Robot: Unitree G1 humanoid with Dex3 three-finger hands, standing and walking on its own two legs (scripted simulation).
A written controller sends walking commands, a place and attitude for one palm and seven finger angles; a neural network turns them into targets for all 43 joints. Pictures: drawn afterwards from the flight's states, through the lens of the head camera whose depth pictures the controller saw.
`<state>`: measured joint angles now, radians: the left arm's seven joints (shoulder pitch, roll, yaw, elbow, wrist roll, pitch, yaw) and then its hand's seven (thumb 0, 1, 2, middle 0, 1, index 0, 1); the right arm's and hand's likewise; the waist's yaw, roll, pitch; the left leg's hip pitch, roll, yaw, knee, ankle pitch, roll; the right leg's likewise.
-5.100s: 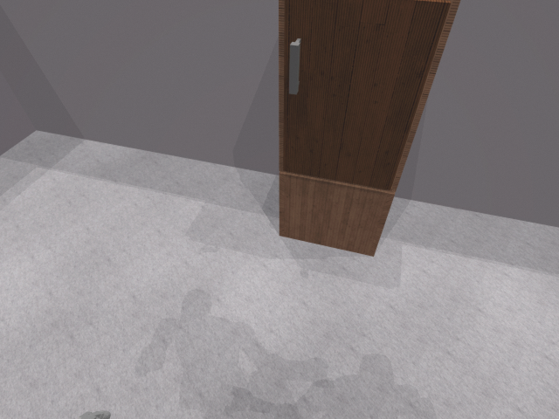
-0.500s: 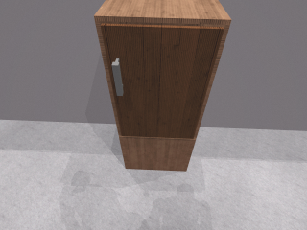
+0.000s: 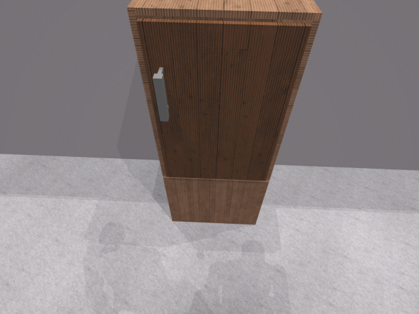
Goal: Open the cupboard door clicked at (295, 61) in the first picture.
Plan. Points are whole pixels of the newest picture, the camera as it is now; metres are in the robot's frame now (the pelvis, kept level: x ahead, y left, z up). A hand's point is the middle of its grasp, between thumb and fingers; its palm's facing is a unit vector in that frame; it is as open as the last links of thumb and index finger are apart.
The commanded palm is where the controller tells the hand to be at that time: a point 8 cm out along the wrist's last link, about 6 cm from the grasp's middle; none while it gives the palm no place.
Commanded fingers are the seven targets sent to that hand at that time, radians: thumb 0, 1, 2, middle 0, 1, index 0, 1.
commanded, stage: look again from close up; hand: left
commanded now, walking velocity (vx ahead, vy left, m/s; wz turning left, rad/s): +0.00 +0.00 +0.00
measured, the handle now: (162, 94) +0.64 +0.16 +0.07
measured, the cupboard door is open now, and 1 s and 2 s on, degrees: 0 0 0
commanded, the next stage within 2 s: shuffle to correct the standing spot in 0.44 s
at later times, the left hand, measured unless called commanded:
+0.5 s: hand out of the picture +0.04 +0.19 -0.17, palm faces +0.00 -0.97 -0.23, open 7.4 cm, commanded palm none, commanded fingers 0.00 0.90 0.90 -0.20 -0.30 -0.20 -0.30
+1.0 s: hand out of the picture +0.01 +0.14 -0.18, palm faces +0.07 -0.98 -0.17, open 7.4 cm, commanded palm none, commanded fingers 0.00 0.90 0.90 -0.20 -0.30 -0.20 -0.30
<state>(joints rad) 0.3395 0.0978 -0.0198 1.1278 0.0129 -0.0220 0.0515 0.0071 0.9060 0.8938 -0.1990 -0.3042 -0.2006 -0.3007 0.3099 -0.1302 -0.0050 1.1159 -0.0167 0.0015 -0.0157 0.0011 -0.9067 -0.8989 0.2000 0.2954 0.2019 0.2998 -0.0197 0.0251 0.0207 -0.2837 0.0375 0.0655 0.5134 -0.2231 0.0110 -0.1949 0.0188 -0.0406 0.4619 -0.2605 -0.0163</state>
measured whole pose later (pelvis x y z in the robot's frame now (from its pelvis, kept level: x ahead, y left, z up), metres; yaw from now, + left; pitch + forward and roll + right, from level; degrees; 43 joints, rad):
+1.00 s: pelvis +0.08 -0.02 -0.01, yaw +0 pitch +1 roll +0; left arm 0.43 0.13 0.02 1.11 0.03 -0.04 0.03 0.01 0.91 0.89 -0.20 -0.30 -0.20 -0.30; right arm 0.25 -0.16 -0.03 1.08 -0.02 0.00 -0.01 0.01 -0.92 -0.90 0.20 0.30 0.20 0.30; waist 0.03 -0.02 0.02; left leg -0.40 0.03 0.10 0.83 -0.47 0.03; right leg -0.12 0.03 -0.04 0.51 -0.41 -0.05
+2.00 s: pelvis +0.07 -0.03 +0.00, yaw -2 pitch +0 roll +1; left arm 0.28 0.15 0.01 1.08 0.01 0.01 0.03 0.01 0.92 0.89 -0.20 -0.30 -0.20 -0.30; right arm 0.28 -0.15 -0.01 1.08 -0.02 0.01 -0.03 0.01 -0.93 -0.90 0.20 0.30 0.20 0.30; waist 0.00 0.00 0.02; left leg -0.22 0.00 0.08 0.47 -0.24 0.01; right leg -0.22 -0.03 -0.04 0.51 -0.28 -0.01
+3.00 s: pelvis +0.05 -0.05 -0.07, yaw -1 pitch +11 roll +1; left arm 0.40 0.20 0.18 0.16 -0.28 -0.52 -0.37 0.01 0.68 0.80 -0.22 -0.45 -0.22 -0.45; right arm 0.12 -0.27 -0.08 0.54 0.02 -0.26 -0.01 0.01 -0.91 -0.90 0.20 0.30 0.20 0.30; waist 0.01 -0.03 -0.14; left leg -0.76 0.04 0.04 1.03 -0.46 -0.01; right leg -0.73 -0.02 -0.07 1.05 -0.51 -0.04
